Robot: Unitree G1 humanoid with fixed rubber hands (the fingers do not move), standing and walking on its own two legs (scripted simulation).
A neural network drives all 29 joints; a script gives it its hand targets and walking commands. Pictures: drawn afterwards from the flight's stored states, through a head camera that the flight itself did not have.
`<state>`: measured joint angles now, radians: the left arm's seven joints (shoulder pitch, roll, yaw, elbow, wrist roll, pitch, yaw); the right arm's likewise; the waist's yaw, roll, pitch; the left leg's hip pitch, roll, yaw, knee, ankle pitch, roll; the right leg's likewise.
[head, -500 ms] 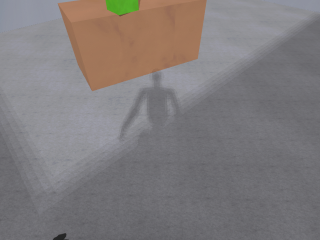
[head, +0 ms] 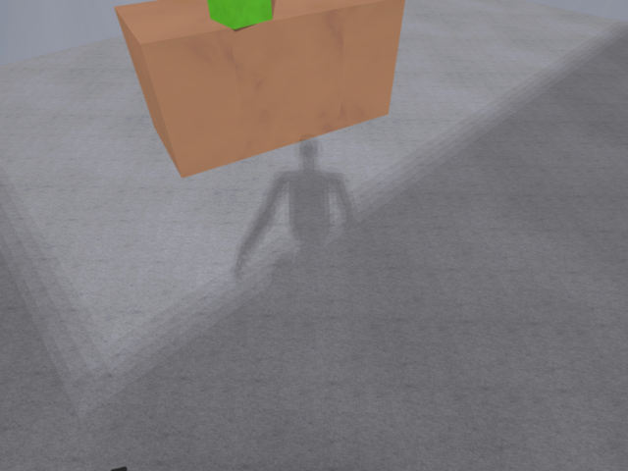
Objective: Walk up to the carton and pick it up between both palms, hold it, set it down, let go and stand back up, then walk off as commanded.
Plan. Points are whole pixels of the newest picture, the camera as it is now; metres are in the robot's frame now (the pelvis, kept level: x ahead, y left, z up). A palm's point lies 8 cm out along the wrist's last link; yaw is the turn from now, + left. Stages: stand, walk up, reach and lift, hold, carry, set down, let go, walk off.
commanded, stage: stand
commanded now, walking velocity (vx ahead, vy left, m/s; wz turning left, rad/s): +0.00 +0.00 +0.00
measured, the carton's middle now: out of the picture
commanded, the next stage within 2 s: walk up in 0.32 s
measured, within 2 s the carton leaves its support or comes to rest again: neither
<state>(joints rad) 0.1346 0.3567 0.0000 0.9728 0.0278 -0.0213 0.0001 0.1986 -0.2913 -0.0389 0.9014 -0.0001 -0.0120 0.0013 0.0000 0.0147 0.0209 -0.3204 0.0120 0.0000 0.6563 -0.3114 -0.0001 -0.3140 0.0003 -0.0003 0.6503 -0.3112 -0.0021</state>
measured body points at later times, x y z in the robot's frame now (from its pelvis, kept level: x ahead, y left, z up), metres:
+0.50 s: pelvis -0.01 +0.00 +0.01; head -0.01 -0.01 +0.46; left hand +0.09 +0.30 -0.11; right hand +0.08 -0.28 -0.13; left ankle +0.03 +0.12 -0.72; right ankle +0.02 -0.12 -0.72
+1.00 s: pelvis +0.08 +0.09 +0.01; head +0.08 +0.12 +0.46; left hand +0.19 +0.42 -0.10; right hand +0.16 -0.25 -0.07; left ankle +0.09 +0.20 -0.72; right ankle +0.11 -0.07 -0.67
